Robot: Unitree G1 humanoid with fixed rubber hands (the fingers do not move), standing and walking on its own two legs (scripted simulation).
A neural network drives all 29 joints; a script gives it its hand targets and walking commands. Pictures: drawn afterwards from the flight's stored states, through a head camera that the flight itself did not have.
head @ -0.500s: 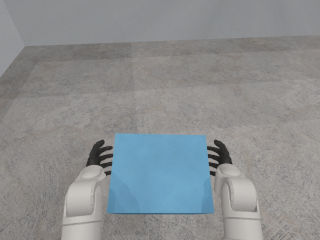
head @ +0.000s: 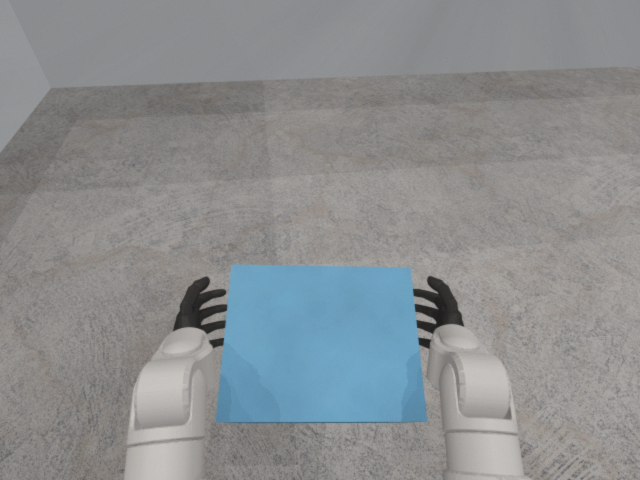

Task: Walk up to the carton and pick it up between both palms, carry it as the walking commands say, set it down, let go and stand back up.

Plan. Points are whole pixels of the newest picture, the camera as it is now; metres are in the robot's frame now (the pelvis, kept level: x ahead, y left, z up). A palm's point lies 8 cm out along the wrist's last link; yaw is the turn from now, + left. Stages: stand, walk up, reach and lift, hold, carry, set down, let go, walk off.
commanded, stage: carry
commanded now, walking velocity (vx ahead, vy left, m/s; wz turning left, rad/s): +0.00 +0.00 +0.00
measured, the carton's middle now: (318, 353) +0.30 +0.00 -0.03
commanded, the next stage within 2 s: hold in 0.02 s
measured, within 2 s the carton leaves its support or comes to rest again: neither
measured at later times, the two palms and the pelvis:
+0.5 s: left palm (172, 334) +0.28 +0.18 +0.06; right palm (424, 332) +0.28 -0.13 +0.06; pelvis -0.02 +0.02 +0.01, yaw -7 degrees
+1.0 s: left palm (176, 348) +0.28 +0.18 +0.03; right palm (420, 332) +0.30 -0.13 +0.04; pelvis +0.00 +0.00 +0.01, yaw -9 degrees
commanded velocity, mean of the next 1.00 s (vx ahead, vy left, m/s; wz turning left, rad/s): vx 0.00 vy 0.00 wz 0.00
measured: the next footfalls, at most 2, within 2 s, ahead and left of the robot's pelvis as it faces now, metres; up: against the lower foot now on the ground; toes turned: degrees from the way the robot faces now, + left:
none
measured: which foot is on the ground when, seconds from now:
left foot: down 0.00-1.00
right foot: down 0.00-1.00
